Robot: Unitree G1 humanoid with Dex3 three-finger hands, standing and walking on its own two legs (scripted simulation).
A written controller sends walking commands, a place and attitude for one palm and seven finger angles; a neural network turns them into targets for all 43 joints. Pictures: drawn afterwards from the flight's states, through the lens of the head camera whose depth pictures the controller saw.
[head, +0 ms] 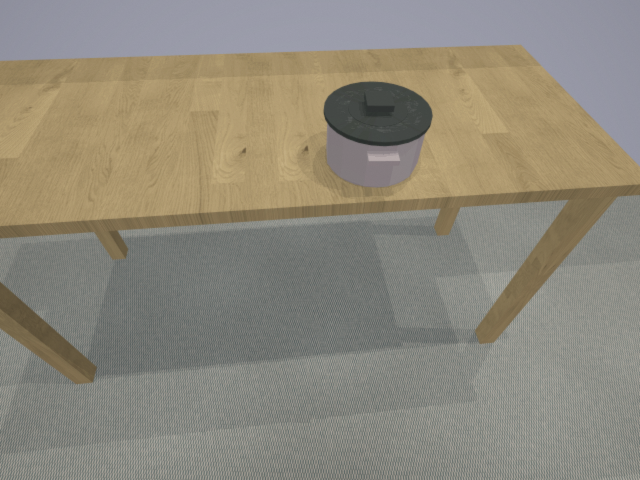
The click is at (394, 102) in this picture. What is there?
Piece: lid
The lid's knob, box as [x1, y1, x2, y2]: [364, 91, 394, 111]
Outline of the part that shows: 365,91 364,99 367,111 393,111 394,104 390,91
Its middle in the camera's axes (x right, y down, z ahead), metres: +0.10 -0.24 +0.67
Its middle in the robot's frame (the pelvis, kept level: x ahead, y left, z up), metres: +0.69 -0.06 +0.11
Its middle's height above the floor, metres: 0.88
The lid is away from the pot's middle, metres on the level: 0.00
